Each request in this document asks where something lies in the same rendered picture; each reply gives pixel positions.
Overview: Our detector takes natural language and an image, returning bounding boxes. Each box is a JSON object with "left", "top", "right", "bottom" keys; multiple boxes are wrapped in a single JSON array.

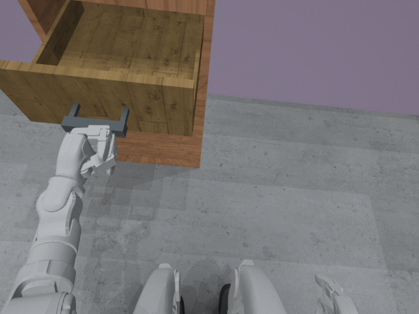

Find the drawer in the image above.
[{"left": 0, "top": 0, "right": 205, "bottom": 137}]

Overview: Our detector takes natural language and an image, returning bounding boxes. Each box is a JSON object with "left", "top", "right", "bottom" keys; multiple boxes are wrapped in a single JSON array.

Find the robot left hand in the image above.
[{"left": 56, "top": 125, "right": 118, "bottom": 185}]

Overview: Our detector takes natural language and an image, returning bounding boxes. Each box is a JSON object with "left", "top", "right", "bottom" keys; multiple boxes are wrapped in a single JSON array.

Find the handle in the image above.
[{"left": 61, "top": 103, "right": 130, "bottom": 137}]

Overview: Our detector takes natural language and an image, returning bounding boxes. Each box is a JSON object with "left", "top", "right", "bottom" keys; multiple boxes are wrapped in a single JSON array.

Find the robot right hand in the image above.
[{"left": 315, "top": 273, "right": 359, "bottom": 314}]

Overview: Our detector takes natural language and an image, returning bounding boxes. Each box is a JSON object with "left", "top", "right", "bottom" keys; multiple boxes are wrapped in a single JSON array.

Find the cabinet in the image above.
[{"left": 18, "top": 0, "right": 215, "bottom": 168}]

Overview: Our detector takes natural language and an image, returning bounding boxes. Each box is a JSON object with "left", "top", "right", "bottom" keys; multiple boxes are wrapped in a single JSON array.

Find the robot thigh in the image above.
[
  {"left": 231, "top": 265, "right": 288, "bottom": 314},
  {"left": 133, "top": 268, "right": 181, "bottom": 314}
]

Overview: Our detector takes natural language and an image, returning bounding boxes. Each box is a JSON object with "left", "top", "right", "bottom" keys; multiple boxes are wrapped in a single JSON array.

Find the robot left upper arm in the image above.
[{"left": 3, "top": 292, "right": 77, "bottom": 314}]

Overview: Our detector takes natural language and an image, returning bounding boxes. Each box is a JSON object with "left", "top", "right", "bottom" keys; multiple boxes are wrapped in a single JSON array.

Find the robot left forearm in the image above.
[{"left": 0, "top": 176, "right": 85, "bottom": 314}]

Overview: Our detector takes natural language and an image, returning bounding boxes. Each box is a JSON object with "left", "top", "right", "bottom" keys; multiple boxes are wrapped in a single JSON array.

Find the right robot thigh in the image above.
[{"left": 231, "top": 265, "right": 288, "bottom": 314}]

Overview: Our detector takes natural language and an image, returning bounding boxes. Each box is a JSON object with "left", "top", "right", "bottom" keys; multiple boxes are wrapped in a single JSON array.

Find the left robot thigh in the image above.
[{"left": 133, "top": 268, "right": 181, "bottom": 314}]

